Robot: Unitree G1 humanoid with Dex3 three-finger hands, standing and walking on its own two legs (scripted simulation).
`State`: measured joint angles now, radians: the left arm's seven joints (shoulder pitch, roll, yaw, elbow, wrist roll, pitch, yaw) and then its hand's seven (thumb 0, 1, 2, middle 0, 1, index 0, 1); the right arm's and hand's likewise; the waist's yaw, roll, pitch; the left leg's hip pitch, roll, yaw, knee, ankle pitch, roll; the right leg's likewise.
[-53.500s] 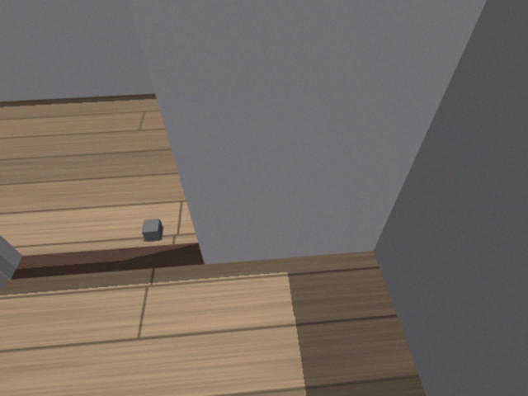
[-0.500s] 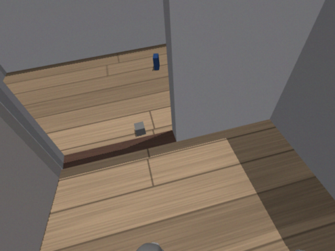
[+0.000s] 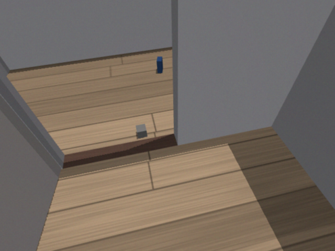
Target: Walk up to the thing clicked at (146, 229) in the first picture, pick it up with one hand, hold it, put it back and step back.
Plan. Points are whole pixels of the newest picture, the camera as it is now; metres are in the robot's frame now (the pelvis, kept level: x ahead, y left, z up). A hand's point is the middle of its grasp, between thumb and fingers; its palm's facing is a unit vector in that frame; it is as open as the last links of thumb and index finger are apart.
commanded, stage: step back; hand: left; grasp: from above
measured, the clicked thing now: (141, 131) +1.07 +0.26 -0.72
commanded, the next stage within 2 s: stand in 0.50 s
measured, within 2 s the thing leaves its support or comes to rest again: neither
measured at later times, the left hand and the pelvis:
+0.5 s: hand out of the picture +0.14 +0.29 -0.14, palm faces +0.00 -0.93 -0.37, open 7.4 cm; pelvis +0.04 +0.03 +0.01, yaw -1 degrees
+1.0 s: hand out of the picture +0.09 +0.27 -0.14, palm faces -0.03 -0.94 -0.34, open 7.4 cm; pelvis +0.02 +0.02 +0.02, yaw +0 degrees
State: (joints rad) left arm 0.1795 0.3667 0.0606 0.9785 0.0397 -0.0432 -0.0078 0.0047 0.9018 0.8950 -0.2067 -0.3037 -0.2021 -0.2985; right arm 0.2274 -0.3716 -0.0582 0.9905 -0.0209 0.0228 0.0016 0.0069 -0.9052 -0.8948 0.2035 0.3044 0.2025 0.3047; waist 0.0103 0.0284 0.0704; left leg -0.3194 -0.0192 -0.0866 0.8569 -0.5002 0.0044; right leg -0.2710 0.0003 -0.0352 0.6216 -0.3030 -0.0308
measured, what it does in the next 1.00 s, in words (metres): stands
